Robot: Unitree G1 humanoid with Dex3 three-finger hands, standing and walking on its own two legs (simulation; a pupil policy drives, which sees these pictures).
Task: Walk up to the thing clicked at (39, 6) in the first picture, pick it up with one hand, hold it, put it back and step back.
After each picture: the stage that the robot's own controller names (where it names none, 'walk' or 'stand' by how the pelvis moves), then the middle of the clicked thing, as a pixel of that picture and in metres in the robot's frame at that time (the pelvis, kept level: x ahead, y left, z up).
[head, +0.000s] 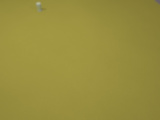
stand; (39, 7) +2.15 +0.55 -0.72
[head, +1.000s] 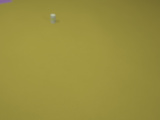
walk; (53, 18) +2.02 +0.24 -0.69
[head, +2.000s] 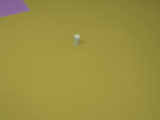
walk; (76, 40) +1.36 -0.05 -0.71
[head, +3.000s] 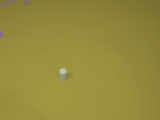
walk; (62, 74) +0.88 +0.08 -0.71
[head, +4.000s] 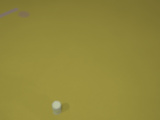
walk; (56, 107) +0.56 +0.12 -0.71
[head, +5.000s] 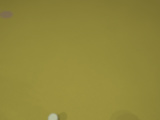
walk; out of the picture +0.40 +0.16 -0.70
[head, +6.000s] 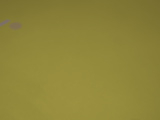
stand; out of the picture +0.35 +0.17 -0.70
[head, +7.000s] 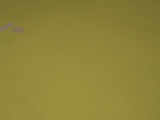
stand; out of the picture +0.33 +0.16 -0.72
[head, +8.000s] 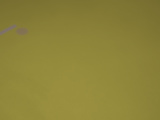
stand; out of the picture +0.32 +0.16 -0.73
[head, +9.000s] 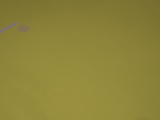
stand; out of the picture +0.32 +0.16 -0.73
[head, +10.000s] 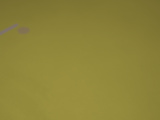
stand; out of the picture +0.32 +0.16 -0.73
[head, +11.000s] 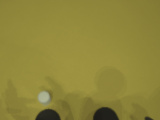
go down; (44, 98) +0.36 +0.16 -0.52
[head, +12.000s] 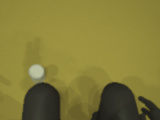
go down; (37, 74) +0.41 +0.18 -0.33
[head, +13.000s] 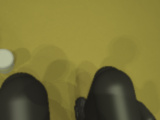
close in; (3, 62) +0.40 +0.20 -0.24
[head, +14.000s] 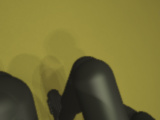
close; out of the picture +0.40 +0.23 -0.22
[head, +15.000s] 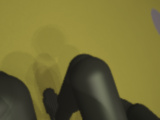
close; out of the picture +0.40 +0.23 -0.22
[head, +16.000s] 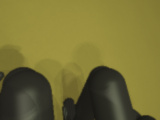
lift; out of the picture +0.33 +0.24 -0.17
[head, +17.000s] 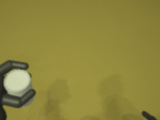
lift; (21, 89) +0.31 +0.18 +0.02
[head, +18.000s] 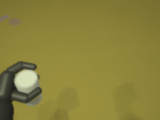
hold; (29, 88) +0.32 +0.17 +0.02
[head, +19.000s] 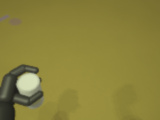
hold; (31, 91) +0.32 +0.17 +0.01
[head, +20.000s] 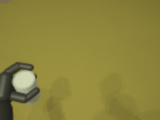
crouch; (27, 88) +0.33 +0.17 -0.04
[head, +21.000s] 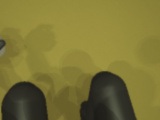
lower; out of the picture +0.46 +0.23 -0.09
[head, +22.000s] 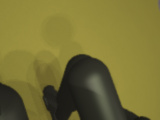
lower; out of the picture +0.43 +0.25 -0.21
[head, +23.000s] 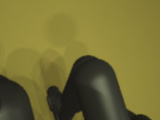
lower; out of the picture +0.42 +0.26 -0.22
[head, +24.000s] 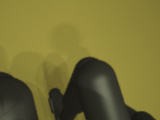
lower; out of the picture +0.40 +0.23 -0.21
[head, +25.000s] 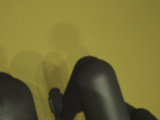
lower; out of the picture +0.40 +0.22 -0.22
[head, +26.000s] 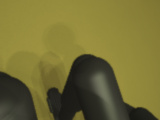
open; out of the picture +0.40 +0.22 -0.22
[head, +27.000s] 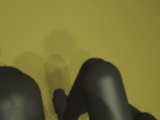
stand; out of the picture +0.39 +0.21 -0.22
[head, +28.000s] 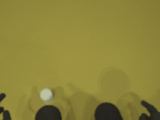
stand; (46, 96) +0.37 +0.16 -0.50
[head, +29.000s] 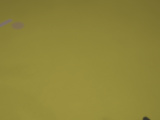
stand; out of the picture +0.33 +0.15 -0.66
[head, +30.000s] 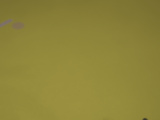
stand; out of the picture +0.33 +0.15 -0.67
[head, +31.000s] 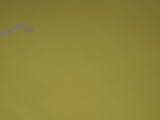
stand; out of the picture +0.35 +0.14 -0.72
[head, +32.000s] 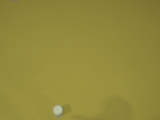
walk; (58, 111) +0.39 +0.10 -0.71
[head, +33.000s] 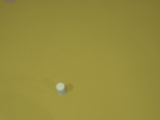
walk; (61, 89) +0.59 +0.16 -0.69
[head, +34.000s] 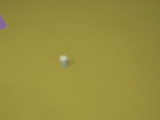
walk; (63, 61) +0.92 +0.17 -0.70
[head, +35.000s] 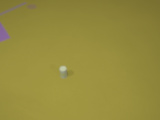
stand; (63, 72) +0.95 +0.16 -0.72
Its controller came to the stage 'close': yes
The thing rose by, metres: 0.72
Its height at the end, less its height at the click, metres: +0.00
